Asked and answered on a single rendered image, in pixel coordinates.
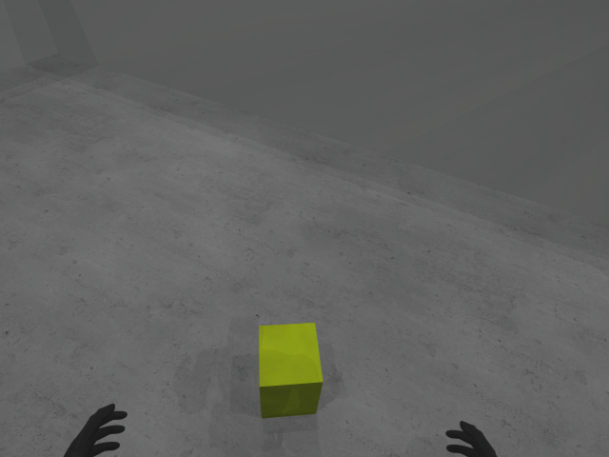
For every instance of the carton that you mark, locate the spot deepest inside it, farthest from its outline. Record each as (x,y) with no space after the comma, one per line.
(291,377)

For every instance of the robot left hand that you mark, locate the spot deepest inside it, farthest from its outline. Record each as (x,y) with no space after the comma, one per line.
(84,444)

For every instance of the robot right hand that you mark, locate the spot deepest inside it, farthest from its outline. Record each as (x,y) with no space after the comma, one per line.
(472,436)

